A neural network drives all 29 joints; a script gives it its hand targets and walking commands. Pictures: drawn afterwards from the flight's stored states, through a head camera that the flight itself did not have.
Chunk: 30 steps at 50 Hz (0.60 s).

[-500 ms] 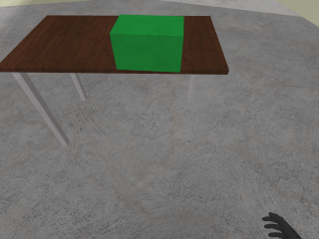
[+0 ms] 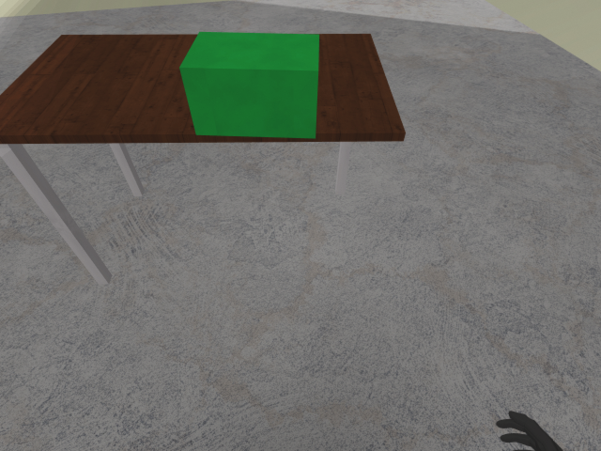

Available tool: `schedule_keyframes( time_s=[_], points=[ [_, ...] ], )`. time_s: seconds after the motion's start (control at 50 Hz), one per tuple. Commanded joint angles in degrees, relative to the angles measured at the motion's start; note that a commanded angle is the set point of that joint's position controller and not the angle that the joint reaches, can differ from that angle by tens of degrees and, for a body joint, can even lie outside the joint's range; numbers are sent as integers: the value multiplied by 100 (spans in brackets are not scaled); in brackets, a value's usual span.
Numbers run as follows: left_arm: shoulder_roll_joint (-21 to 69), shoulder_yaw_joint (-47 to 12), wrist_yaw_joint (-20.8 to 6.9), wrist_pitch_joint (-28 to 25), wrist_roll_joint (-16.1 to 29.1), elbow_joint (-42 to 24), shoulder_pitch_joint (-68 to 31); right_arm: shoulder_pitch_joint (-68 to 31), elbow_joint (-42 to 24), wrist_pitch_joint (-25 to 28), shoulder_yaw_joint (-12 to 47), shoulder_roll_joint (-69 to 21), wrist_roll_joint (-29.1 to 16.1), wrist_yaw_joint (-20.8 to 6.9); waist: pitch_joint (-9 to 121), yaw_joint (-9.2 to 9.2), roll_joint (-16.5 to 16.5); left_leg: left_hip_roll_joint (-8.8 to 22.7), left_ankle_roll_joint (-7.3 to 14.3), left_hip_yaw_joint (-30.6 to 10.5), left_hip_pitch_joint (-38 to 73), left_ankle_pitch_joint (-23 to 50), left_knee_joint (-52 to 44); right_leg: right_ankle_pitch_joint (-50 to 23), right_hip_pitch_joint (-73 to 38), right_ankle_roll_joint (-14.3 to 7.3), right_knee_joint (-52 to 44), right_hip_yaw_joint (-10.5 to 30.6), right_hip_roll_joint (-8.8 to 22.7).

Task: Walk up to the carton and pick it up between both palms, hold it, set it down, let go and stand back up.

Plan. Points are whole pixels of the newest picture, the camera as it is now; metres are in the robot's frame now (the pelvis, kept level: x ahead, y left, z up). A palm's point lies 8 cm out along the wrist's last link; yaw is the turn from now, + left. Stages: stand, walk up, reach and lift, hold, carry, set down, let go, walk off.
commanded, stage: walk up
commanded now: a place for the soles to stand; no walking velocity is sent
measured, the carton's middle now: (257, 85) +0.89 +0.09 +0.04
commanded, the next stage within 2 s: none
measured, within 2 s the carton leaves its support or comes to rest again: neither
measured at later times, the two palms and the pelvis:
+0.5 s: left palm out of the picture +0.07 +0.33 -0.08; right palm out of the picture +0.12 -0.30 -0.07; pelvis -0.01 +0.00 +0.00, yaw -2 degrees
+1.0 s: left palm out of the picture +0.08 +0.32 -0.08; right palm out of the picture +0.09 -0.31 -0.08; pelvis -0.01 +0.00 +0.00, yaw -3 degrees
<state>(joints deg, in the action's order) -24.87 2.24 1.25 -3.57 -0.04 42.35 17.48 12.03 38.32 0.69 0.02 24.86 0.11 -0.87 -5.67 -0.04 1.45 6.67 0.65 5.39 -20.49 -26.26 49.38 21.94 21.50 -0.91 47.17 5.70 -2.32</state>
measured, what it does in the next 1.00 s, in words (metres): stands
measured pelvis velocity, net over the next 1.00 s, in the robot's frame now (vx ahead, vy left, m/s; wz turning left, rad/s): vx -0.01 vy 0.00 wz -0.06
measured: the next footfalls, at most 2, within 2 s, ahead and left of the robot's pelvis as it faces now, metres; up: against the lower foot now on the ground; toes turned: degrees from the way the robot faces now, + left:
left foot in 1.24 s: +0.15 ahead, +0.12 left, +0.00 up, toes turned +4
right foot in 2.00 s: +0.39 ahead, -0.05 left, +0.00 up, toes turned +6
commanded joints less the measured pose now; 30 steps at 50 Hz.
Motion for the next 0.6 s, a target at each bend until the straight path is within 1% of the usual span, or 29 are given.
schedule_keyframes(
  time_s=[0.0,0.02,0.04,0.06,0.08,0.1,0.12,0.14,0.16,0.18,0.2,0.22,0.24,0.26,0.28,0.3,0.32,0.34,0.36,0.38,0.4,0.42,0.44,0.48,0.5,0.52,0.54,0.56,0.58],
  points=[
    [-1626,502,135,-294,-83,209,987,-657,-322,36,-612,1068,54,25,784,-165,-307,-56,222,-111,-651,893,415,-2029,-776,-628,-1250,1643,757],
    [-1869,538,156,-321,-85,114,901,-703,-363,-25,-541,909,46,44,781,-145,-585,-355,123,-541,-1246,-535,606,-2033,-987,-1125,-1656,3187,1399],
    [-1997,539,180,-324,-97,108,803,-702,-321,-64,-565,1011,42,76,700,-96,-533,-370,172,-856,-1395,-1551,739,-2180,-936,-1510,-1728,3633,1696],
    [-1989,527,185,-285,-97,81,673,-620,-305,-62,-582,1048,56,75,564,-124,-786,-390,178,-857,-1320,-1547,613,-2112,-861,-1490,-1783,3563,1625],
    [-1909,505,223,-268,-115,-13,424,-648,-290,-26,-593,1037,85,60,469,-44,-668,-348,170,-852,-1218,-1198,409,-2378,-786,-1505,-1680,3323,1538],
    [-1750,461,221,-254,-120,-22,293,-455,-159,-22,-631,1073,85,45,520,13,-586,-301,185,-814,-959,-946,255,-2239,-616,-1274,-1661,2993,1403],
    [-1717,431,216,-238,-128,-118,191,-278,-130,2,-639,1058,87,39,490,122,-512,-367,233,-735,-560,-514,-110,-2322,-230,-1183,-1586,2867,1326],
    [-1660,399,187,-217,-121,-114,34,-71,6,48,-683,1155,97,29,572,250,-715,-349,255,-688,98,16,-677,-2099,159,-1035,-1392,2448,1098],
    [-1461,344,172,-200,-98,-222,-212,-134,13,98,-707,1230,87,21,705,317,-351,-120,355,-894,866,668,-1141,-1912,735,-791,-1023,1910,769],
    [-1173,252,154,-195,-72,-270,-370,91,94,137,-764,1419,139,37,849,491,174,310,591,-1325,1545,638,-1662,-1615,1380,-533,-415,1236,445],
    [-910,197,146,-182,-60,-296,-233,155,106,181,-825,1639,142,43,746,464,788,1082,922,-2015,1540,-68,-2416,-1029,1628,-287,532,215,-56],
    [-1047,210,165,-152,-59,-155,3,63,117,182,-818,1688,117,40,590,383,955,1726,1372,-2509,1250,38,-2718,569,1596,-150,898,-371,-137],
    [-1166,264,163,-132,-52,-123,115,-73,125,188,-784,1615,122,32,425,293,893,1852,1499,-2418,979,585,-2635,1230,1458,-81,1117,-372,51],
    [-1092,243,144,-154,-21,-103,232,-158,89,189,-751,1533,112,34,301,212,1021,1721,1444,-1968,823,1288,-2519,1315,1283,-106,919,-462,72],
    [-1122,259,107,-178,-9,-74,362,-304,44,175,-719,1525,102,38,259,72,1116,1502,1335,-1618,585,1494,-2232,1228,887,-128,495,-432,110],
    [-1077,262,95,-219,-14,0,499,-397,-18,170,-690,1491,122,40,170,2,1047,1242,1195,-1241,361,1891,-1955,645,544,-154,13,-550,114],
    [-1059,286,80,-245,2,68,649,-523,-98,138,-708,1490,128,24,370,-87,1036,841,931,-753,286,2301,-1519,-355,49,-170,-696,-692,0],
    [-1166,325,97,-278,-15,92,777,-536,-178,111,-676,1384,80,20,711,-109,805,608,701,-520,275,2258,-979,-1395,-273,-232,-818,-341,1],
    [-1396,424,140,-302,-66,196,948,-595,-252,84,-675,1255,60,23,939,-151,316,277,436,-237,-26,1908,-203,-2102,-599,-382,-904,421,314],
    [-1684,498,170,-331,-96,170,945,-608,-342,47,-607,1060,30,35,948,-125,-337,-103,215,-175,-617,973,522,-2288,-762,-749,-1270,1986,993],
    [-1922,506,172,-314,-86,88,698,-556,-396,-8,-550,956,3,66,825,-73,-713,-373,175,-571,-869,-565,495,-2457,-628,-1318,-1493,3110,1451],
    [-1979,502,191,-294,-92,70,528,-516,-330,-23,-578,1016,-19,81,684,-58,-775,-406,200,-702,-924,-1136,467,-2450,-568,-1578,-1533,3242,1587],
    [-1932,498,203,-277,-87,61,414,-480,-260,-8,-600,1000,5,68,617,-15,-651,-394,193,-695,-793,-998,205,-2305,-426,-1491,-1543,3128,1513],
    [-1648,376,200,-200,-97,-112,-91,-189,-88,59,-641,1089,65,43,526,241,-489,-267,243,-706,153,144,-733,-1914,418,-1012,-1272,2222,1008],
    [-1387,302,172,-189,-101,-196,-196,33,21,98,-707,1285,91,33,665,363,-105,36,390,-940,789,407,-1181,-1651,943,-752,-863,1601,686],
    [-1171,263,145,-182,-107,-205,-366,138,79,128,-787,1490,125,32,633,505,333,530,663,-1456,1395,155,-1775,-1156,1684,-451,-163,883,277],
    [-1010,218,155,-170,-44,-225,-202,216,145,171,-812,1638,120,43,548,452,987,1285,1092,-2156,1165,-258,-2529,-555,1579,-204,767,-106,-144],
    [-1153,264,177,-129,-46,-153,5,82,138,167,-760,1604,103,40,466,345,1203,1770,1422,-2465,1045,237,-2719,1034,1617,-86,1131,-451,-85],
    [-1233,282,173,-136,-71,-74,79,-111,79,161,-782,1606,107,31,312,247,875,1874,1496,-2404,860,742,-2643,1372,1437,-108,1160,-429,60]
  ],
)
